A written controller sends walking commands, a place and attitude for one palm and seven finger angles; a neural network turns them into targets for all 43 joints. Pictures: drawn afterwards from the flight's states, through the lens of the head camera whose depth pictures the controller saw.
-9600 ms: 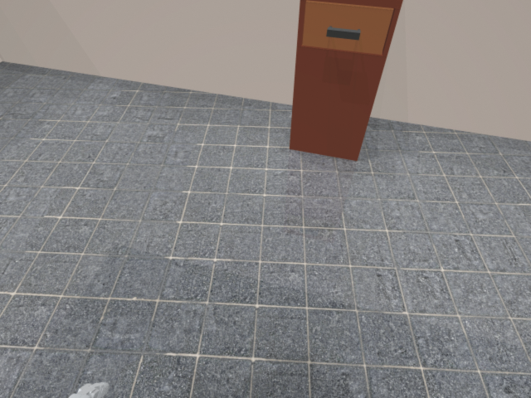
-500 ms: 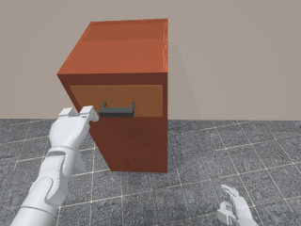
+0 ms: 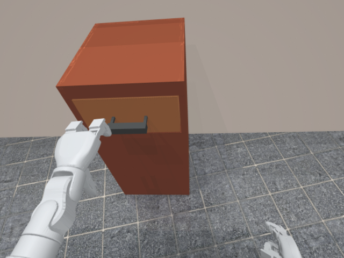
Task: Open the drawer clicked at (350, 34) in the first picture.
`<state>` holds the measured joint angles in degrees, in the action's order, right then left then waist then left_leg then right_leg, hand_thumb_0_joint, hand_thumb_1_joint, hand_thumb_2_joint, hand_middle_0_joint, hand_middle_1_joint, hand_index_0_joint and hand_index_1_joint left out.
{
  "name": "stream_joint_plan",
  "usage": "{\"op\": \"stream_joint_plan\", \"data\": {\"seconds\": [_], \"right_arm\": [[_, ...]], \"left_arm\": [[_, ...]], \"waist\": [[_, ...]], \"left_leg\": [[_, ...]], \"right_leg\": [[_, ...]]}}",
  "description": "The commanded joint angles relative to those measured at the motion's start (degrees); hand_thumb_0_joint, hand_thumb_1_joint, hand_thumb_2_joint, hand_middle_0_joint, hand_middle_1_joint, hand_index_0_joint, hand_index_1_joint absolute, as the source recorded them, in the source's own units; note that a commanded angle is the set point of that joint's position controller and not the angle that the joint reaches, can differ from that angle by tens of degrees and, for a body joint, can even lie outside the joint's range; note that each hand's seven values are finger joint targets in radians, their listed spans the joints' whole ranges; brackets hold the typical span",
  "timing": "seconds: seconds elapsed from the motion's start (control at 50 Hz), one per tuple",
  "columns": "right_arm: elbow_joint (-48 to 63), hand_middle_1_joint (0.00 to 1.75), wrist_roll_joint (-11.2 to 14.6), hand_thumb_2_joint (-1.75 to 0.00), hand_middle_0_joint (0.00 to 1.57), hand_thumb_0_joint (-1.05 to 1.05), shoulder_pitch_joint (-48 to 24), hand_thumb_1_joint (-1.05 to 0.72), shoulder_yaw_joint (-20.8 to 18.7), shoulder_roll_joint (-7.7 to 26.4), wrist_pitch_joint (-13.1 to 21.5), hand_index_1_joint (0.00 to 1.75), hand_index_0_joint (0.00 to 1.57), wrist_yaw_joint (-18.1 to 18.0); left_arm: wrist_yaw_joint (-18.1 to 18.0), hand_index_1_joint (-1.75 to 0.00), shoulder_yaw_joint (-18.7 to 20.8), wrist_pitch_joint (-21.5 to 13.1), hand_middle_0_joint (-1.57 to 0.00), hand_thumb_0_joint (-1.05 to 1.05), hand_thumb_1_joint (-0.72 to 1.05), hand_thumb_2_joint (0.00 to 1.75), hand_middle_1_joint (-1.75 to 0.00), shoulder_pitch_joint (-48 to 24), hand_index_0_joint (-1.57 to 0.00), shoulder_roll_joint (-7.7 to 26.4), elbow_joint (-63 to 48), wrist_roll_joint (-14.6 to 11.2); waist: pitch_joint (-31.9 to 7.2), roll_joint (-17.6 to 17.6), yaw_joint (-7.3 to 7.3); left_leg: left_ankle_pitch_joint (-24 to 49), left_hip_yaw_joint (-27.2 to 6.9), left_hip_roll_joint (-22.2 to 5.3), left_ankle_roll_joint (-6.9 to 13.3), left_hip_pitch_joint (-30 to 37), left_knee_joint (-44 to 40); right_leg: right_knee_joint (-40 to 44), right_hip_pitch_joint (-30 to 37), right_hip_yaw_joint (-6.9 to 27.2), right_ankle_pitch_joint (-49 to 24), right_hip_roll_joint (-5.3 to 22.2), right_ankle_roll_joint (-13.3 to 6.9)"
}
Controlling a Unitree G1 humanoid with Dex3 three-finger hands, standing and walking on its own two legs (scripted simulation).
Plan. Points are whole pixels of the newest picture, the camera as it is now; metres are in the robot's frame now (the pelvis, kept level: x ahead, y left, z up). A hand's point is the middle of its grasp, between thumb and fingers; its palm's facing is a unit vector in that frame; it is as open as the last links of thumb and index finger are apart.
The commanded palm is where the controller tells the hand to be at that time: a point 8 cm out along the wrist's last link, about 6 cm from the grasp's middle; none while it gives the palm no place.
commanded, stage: move the hooked fingers above the handle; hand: left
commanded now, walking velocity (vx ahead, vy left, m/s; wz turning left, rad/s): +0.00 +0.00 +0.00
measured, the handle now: (128, 123) +0.53 +0.24 -0.06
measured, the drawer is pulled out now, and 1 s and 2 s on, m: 0.00 0.00 0.00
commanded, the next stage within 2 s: none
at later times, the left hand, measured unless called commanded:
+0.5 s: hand (103, 145) +0.36 +0.24 +0.05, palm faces -0.02 -0.04 -1.00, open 13.8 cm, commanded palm +0.34 +0.24 +0.11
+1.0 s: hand (113, 135) +0.41 +0.23 +0.02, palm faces -0.06 -0.01 -1.00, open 13.8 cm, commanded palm +0.40 +0.24 +0.08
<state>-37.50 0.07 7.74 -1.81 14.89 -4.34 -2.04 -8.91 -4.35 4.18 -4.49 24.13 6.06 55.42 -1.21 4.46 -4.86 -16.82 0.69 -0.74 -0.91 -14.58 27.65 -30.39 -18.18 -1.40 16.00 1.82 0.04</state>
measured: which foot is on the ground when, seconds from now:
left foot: down 0.00-1.00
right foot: down 0.00-1.00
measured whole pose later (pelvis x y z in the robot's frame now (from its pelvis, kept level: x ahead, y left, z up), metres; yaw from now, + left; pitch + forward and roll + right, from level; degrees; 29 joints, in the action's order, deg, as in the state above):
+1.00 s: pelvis +0.00 +0.01 -0.01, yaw -1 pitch +11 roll +0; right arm -39.5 0.4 14.4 -3.2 14.2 -4.1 -2.8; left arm -14.3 -4.5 -0.1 -32.5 23.9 44.8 60.3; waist -4.6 2.8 0.7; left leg -19.5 1.2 -0.9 -0.3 -27.4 35.5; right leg -36.3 -30.3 -0.7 17.4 1.7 0.5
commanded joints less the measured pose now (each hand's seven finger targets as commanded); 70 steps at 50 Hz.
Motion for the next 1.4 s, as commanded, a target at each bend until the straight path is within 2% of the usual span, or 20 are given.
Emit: {"op": "stream_joint_plan", "data": {"seconds": [0.0,0.08,0.14,0.22,0.28,0.32,0.36,0.42,0.62,0.68,0.8,0.82,0.92,1.02,1.08,1.12,1.18,1.22,1.3,1.38], "right_arm": [[9.26,0.3,0.28,-0.9,0.2,0.0,-7.06,-0.9,-1.11,5.19,2.8,0.3,0.2,-0.23],[8.61,0.3,0.44,-0.9,0.2,0.0,-6.45,-0.9,-0.74,5.07,2.72,0.3,0.2,-0.67],[8.19,0.3,0.17,-0.9,0.2,0.0,-5.43,-0.9,-0.86,5.1,2.93,0.3,0.2,-0.99],[7.47,0.3,0.06,-0.9,0.2,0.0,-3.82,-0.9,-1.27,5.0,2.94,0.3,0.2,-1.19],[7.31,0.3,0.21,-0.9,0.2,0.0,-3.01,-0.9,-1.4,5.05,2.79,0.3,0.2,-1.05],[7.42,0.3,0.36,-0.9,0.2,0.0,-2.58,-0.9,-1.69,5.14,2.76,0.3,0.2,-1.05],[7.1,0.3,0.53,-0.9,0.2,0.0,-2.08,-0.9,-1.68,5.42,2.59,0.3,0.2,-1.24],[7.21,0.3,0.41,-0.9,0.2,0.0,-0.6,-0.9,-2.28,5.8,2.57,0.3,0.2,-1.27],[6.25,0.3,0.37,-0.9,0.2,0.0,3.52,-0.9,-3.76,6.25,2.38,0.3,0.2,-0.38],[5.33,0.3,0.48,-0.9,0.2,0.0,4.31,-0.9,-3.89,6.63,2.14,0.3,0.2,-0.41],[4.32,0.3,0.45,-0.9,0.2,0.0,6.34,-0.9,-3.99,6.93,1.94,0.3,0.2,-0.92],[4.32,0.3,0.47,-0.9,0.2,0.0,6.56,-0.9,-4.09,6.66,2.0,0.3,0.2,-0.91],[3.69,0.3,0.51,-0.9,0.2,0.0,8.66,-0.9,-3.99,7.01,1.97,0.3,0.2,-1.23],[3.16,0.3,-0.1,-0.9,0.2,0.0,11.51,-0.9,-4.64,7.04,1.9,0.3,0.2,-0.9],[2.38,0.3,-0.1,-0.9,0.2,0.0,12.81,-0.9,-4.8,7.18,1.81,0.3,0.2,-0.31],[1.89,0.3,-0.33,-0.9,0.2,0.0,13.78,-0.9,-5.01,7.55,1.76,0.3,0.2,-0.07],[1.46,0.3,-0.58,-0.9,0.2,0.0,14.65,-0.9,-5.23,7.55,1.53,0.3,0.2,0.38],[1.13,0.3,-0.66,-0.9,0.2,0.0,15.36,-0.9,-5.27,7.92,1.31,0.3,0.2,0.49],[0.47,0.3,-0.9,-0.9,0.2,0.0,16.59,-0.9,-5.31,8.24,1.12,0.3,0.2,0.7],[-0.46,0.3,-1.24,-0.9,0.2,0.0,17.7,-0.9,-5.48,8.54,0.93,0.3,0.2,0.96]], "left_arm": [[-1.45,-1.2,6.48,1.06,-0.3,0.0,-0.5,0.3,-1.2,-14.83,-0.3,10.97,-10.76,0.27],[-0.23,-1.2,2.99,0.98,-0.3,0.0,-0.5,0.3,-1.2,-20.76,-0.3,8.3,-6.86,0.6],[-0.65,-1.2,3.88,-0.29,-0.3,0.0,-0.5,0.3,-1.2,-25.28,-0.3,10.28,-5.36,1.91],[-1.98,-1.2,6.35,-1.51,-0.3,0.0,-0.5,0.3,-1.2,-27.75,-0.3,12.36,-1.4,2.44],[-2.61,-1.2,4.66,-1.19,-0.3,0.0,-0.5,0.3,-1.2,-29.8,-0.3,10.29,2.21,2.74],[-2.98,-1.2,6.1,-1.03,-0.3,0.0,-0.5,0.3,-1.2,-28.87,-0.3,11.6,4.28,2.66],[-2.92,-1.2,4.3,-0.67,-0.3,0.0,-0.5,0.3,-1.2,-32.2,-0.3,10.41,6.43,2.86],[-2.95,-1.2,5.63,-1.16,-0.3,0.0,-0.5,0.3,-1.2,-32.83,-0.3,11.91,7.7,3.04],[-5.92,-1.2,5.08,-3.24,-0.3,0.0,-0.5,0.3,-1.2,-35.93,-0.3,10.43,10.24,3.65],[-7.02,-1.2,5.21,-2.36,-0.3,0.0,-0.5,0.3,-1.2,-38.24,-0.3,10.74,14.18,4.07],[-7.98,-1.2,5.68,-2.48,-0.3,0.0,-0.5,0.3,-1.2,-46.29,-0.3,13.09,19.25,4.97],[-7.89,-1.2,4.61,-2.59,-0.3,0.0,-0.5,0.3,-1.2,-45.23,-0.3,11.42,21.02,4.76],[-7.72,-1.2,5.18,-4.22,-0.3,0.0,-0.5,0.3,-1.2,-49.7,-0.3,13.03,29.18,5.15],[-8.83,-1.2,6.13,-7.2,-0.3,0.0,-0.5,0.3,-1.2,-53.76,-0.3,14.17,30.7,5.92],[-9.75,-1.2,4.71,-7.15,-0.3,0.0,-0.5,0.3,-1.2,-55.43,-0.3,11.95,34.9,5.97],[-10.88,-1.2,7.17,-7.12,-0.3,0.0,-0.5,0.3,-1.2,-56.85,-0.3,15.38,35.62,6.59],[-11.73,-1.2,5.83,-6.6,-0.3,0.0,-0.5,0.3,-1.2,-59.43,-0.3,13.63,37.14,6.81],[-12.29,-1.2,7.65,-6.24,-0.3,0.0,-0.5,0.3,-1.2,-59.26,-0.3,16.09,39.06,6.88],[-12.7,-1.2,7.06,-6.14,-0.3,0.0,-0.5,0.3,-1.2,-62.48,-0.3,16.12,40.12,6.99],[-12.8,-1.2,7.25,-6.1,-0.3,0.0,-0.5,0.3,-1.2,-63.07,-0.3,16.09,42.95,7.05]], "waist": [[-15.17,-5.0,0.2],[-11.61,-7.19,1.9],[-14.45,-4.48,1.43],[-17.19,-4.57,1.1],[-17.35,-4.55,1.69],[-17.44,-5.07,1.19],[-16.69,-5.14,2.34],[-19.64,-4.74,1.91],[-22.18,-3.47,3.1],[-20.75,-4.92,4.16],[-23.58,-4.75,5.37],[-22.92,-4.08,5.28],[-21.09,-6.23,6.45],[-26.36,-3.8,7.06],[-24.14,-5.14,8.39],[-26.39,-3.83,7.9],[-27.48,-2.89,9.0],[-28.68,-3.79,8.7],[-29.58,-1.93,9.57],[-30.14,-3.45,10.32]], "left_leg": [[19.15,1.73,3.27,2.31,2.0,-1.89],[15.45,1.75,3.09,2.39,1.25,-1.94],[15.75,1.65,3.35,2.28,1.85,-1.38],[17.25,1.43,3.39,2.15,1.11,-0.48],[17.99,1.64,3.39,1.98,0.08,0.06],[18.17,1.82,3.35,2.21,-0.58,0.29],[17.67,2.05,3.33,2.3,-1.32,0.77],[18.79,2.06,3.35,2.49,-1.29,1.5],[22.77,1.51,2.8,2.42,-1.99,3.6],[21.36,1.53,2.75,2.48,-3.55,3.81],[19.47,1.82,2.87,2.84,-4.32,4.5],[19.24,2.05,2.97,2.86,-4.61,4.58],[15.28,2.23,3.06,3.18,-7.87,5.17],[19.11,2.1,3.01,3.16,-7.48,7.48],[18.22,1.85,2.87,3.04,-9.53,7.97],[18.42,1.95,2.84,3.12,-9.79,8.48],[20.19,1.88,2.73,3.0,-9.9,9.41],[19.04,1.99,2.72,3.12,-10.79,9.61],[19.84,1.86,2.52,3.09,-10.98,10.19],[21.24,1.44,2.19,3.14,-11.49,11.08]], "right_leg": [[2.35,10.96,-0.35,-18.7,-1.99,-1.79],[3.37,7.24,-0.76,-14.6,-2.27,-1.63],[2.5,7.28,-0.54,-14.63,-2.21,-1.96],[1.27,8.13,-0.47,-16.16,-2.33,-2.18],[0.68,7.4,-0.8,-16.89,-2.44,-2.19],[0.36,7.69,-0.66,-17.56,-2.44,-2.21],[0.19,6.06,-0.76,-17.5,-2.41,-2.12],[-0.64,7.05,-0.45,-18.53,-2.45,-2.19],[-2.83,4.32,-0.85,-20.77,-2.85,-2.43],[-2.76,3.07,-1.06,-19.71,-3.08,-2.35],[-3.1,2.87,-0.55,-19.15,-2.91,-2.1],[-3.02,2.46,-0.62,-19.16,-2.92,-2.13],[-2.82,0.39,-0.36,-16.56,-2.83,-1.82],[-4.75,-0.09,0.02,-20.35,-3.02,-1.94],[-4.95,-2.65,-0.53,-19.1,-3.29,-1.92],[-5.59,-2.47,-0.11,-19.47,-3.31,-1.92],[-6.21,-3.53,-0.31,-20.5,-3.46,-1.96],[-6.44,-3.02,-0.05,-19.99,-3.54,-1.79],[-6.81,-4.22,0.02,-20.2,-3.56,-1.8],[-7.29,-5.2,-0.26,-20.72,-3.85,-1.84]]}}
